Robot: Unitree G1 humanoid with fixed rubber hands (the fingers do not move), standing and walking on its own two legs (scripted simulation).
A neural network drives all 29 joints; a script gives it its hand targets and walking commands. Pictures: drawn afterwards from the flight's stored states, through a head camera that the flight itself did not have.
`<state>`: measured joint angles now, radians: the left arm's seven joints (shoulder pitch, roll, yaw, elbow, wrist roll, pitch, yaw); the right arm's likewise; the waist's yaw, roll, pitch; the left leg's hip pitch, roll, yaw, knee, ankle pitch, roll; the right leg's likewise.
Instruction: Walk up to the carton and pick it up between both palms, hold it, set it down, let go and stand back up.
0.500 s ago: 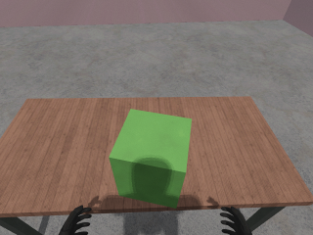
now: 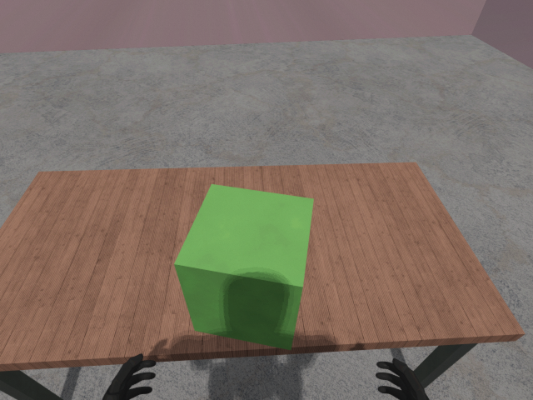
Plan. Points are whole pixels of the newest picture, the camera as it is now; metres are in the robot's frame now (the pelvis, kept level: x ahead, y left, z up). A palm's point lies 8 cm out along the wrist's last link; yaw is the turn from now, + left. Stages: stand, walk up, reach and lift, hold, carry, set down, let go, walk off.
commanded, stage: set down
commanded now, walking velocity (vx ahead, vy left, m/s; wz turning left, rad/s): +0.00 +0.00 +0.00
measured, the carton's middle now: (251, 267) +0.42 +0.04 -0.09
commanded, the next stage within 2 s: let go in 0.26 s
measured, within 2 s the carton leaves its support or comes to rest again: neither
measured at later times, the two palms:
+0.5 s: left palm out of the picture +0.16 +0.23 -0.08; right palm out of the picture +0.16 -0.22 -0.08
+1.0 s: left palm out of the picture +0.11 +0.25 -0.10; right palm out of the picture +0.10 -0.22 -0.12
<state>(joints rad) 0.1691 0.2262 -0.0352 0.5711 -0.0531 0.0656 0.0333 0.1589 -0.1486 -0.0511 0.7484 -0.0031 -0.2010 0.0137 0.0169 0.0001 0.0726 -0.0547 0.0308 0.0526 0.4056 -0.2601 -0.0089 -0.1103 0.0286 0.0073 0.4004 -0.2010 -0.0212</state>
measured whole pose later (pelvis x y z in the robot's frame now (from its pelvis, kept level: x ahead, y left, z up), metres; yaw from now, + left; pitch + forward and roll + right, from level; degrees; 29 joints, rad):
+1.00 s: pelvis +0.01 +0.02 +0.00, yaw +1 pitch -1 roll -1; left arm 0.26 0.19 0.02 0.68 0.04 0.02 -0.01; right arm 0.23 -0.20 -0.05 0.83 -0.02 0.02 0.03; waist 0.01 0.02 0.02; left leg -0.14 0.01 0.05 0.44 -0.28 0.02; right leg -0.19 0.00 0.01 0.42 -0.21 0.01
